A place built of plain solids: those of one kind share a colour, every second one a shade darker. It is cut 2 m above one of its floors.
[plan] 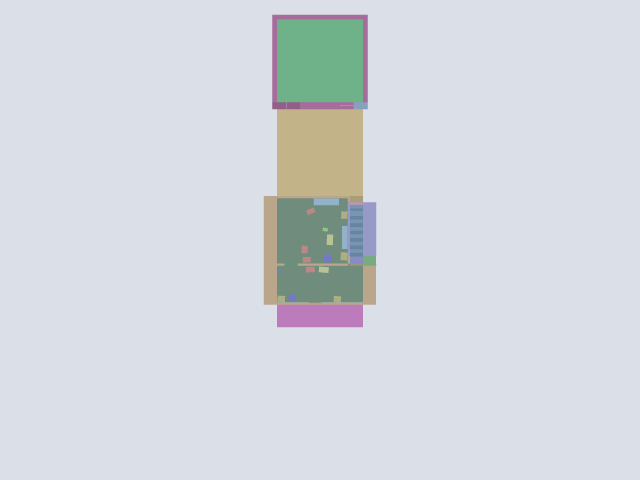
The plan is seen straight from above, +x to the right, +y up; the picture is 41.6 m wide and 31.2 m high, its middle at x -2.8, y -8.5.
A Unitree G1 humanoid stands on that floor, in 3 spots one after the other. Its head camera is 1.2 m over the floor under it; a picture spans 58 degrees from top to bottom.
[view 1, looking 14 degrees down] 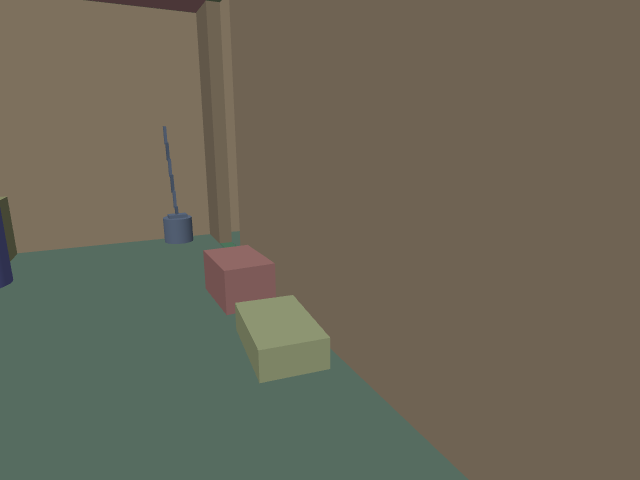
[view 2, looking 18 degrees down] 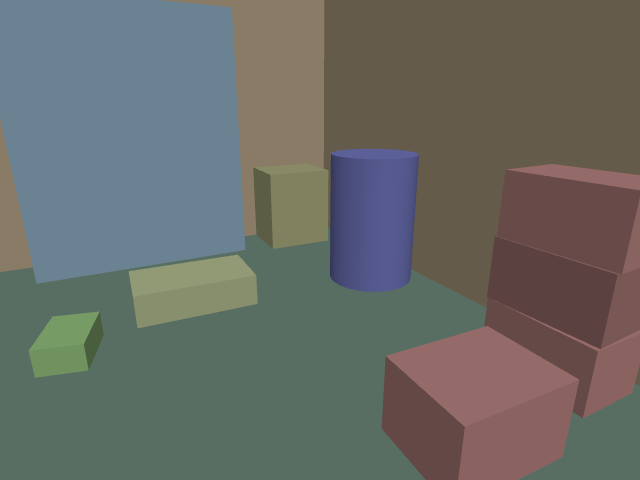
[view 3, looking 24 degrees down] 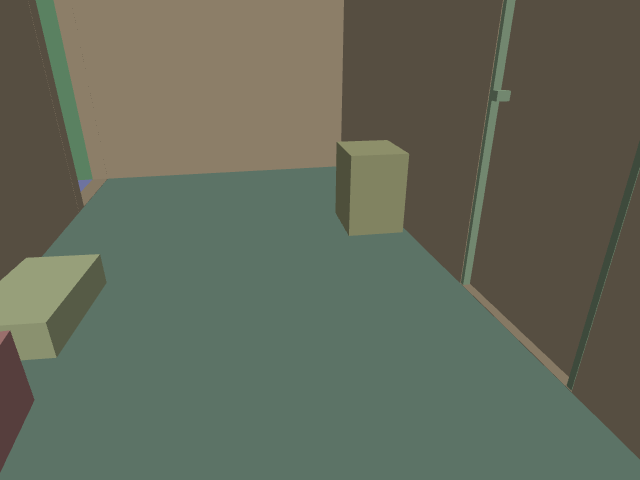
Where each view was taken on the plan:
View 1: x -0.42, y -11.21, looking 154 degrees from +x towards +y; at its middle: wall_cellar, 2.45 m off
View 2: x -4.67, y -8.03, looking -28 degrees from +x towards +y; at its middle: tea_chest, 3.82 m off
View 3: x -4.55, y -11.37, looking -12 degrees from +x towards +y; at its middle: floor_cellar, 2.95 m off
